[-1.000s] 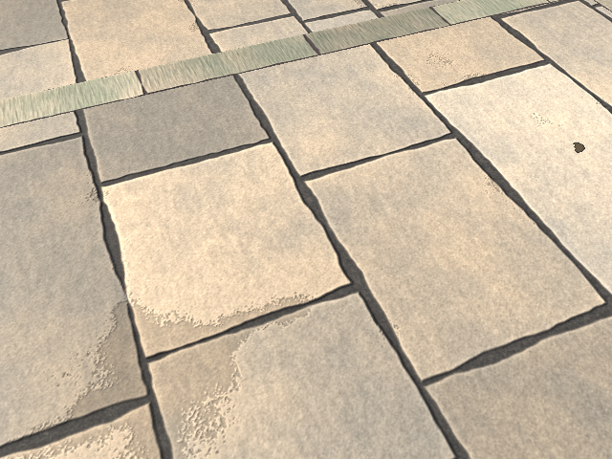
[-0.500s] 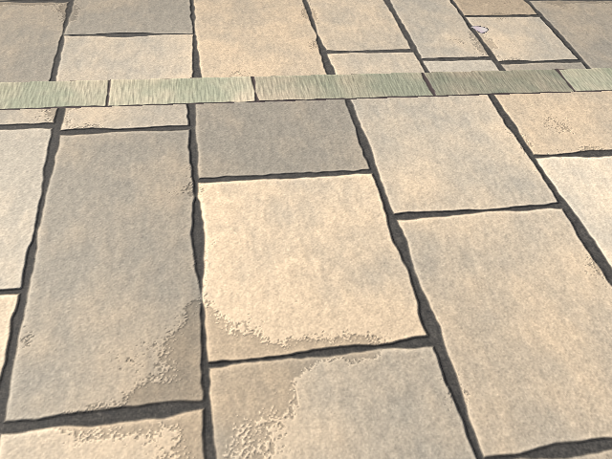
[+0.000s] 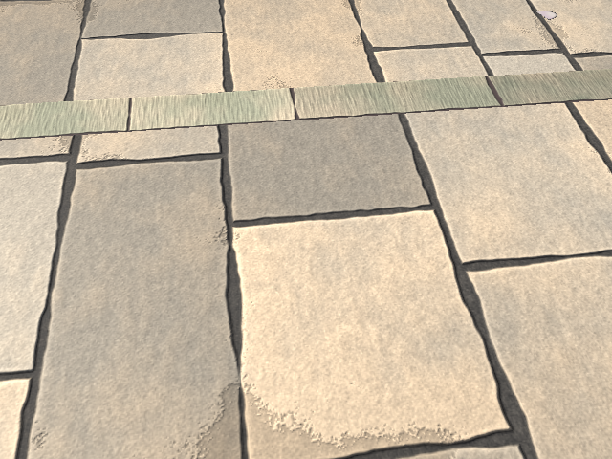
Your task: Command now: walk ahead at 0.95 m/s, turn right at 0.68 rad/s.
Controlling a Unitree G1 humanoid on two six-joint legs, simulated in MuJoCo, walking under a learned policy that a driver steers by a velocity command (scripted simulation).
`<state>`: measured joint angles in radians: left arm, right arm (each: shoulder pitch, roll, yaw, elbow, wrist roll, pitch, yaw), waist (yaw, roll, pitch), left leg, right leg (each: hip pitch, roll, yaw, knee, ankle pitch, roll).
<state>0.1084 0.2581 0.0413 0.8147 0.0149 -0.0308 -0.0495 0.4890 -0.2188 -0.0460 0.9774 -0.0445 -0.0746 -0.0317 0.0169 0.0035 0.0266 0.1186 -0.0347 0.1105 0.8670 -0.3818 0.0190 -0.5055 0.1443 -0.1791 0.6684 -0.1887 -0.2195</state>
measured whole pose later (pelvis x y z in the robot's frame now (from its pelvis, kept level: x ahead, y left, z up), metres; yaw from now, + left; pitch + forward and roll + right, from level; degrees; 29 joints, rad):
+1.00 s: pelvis +0.70 -0.07 +0.04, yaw +7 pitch +2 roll -1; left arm 0.06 0.25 0.05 0.71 0.02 -0.02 0.03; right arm 0.23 -0.35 -0.10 0.62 0.02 0.04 -0.04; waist -0.02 0.02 0.07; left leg -0.61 0.07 -0.01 1.14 -0.41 -0.09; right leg -0.35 -0.02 -0.08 0.41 -0.09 -0.02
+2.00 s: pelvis +1.01 -0.16 +0.04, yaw -13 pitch +1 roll +1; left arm 0.40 0.26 0.05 0.80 0.02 -0.04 -0.02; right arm 0.19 -0.26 -0.03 0.71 -0.04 -0.03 0.05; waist 0.04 0.05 -0.01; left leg -0.65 0.15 0.01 1.21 -0.16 -0.01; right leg -0.14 0.11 -0.05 0.44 -0.33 -0.13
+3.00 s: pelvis +1.88 -0.24 -0.02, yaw +28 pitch -2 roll -5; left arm 0.38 0.35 0.08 0.92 -0.01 -0.14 0.02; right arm 0.07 -0.41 -0.08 0.69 -0.04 -0.04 0.07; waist 0.04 0.07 0.05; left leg -0.44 0.02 0.08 0.49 0.44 0.09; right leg 0.02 -0.04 -0.18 0.77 -0.42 0.04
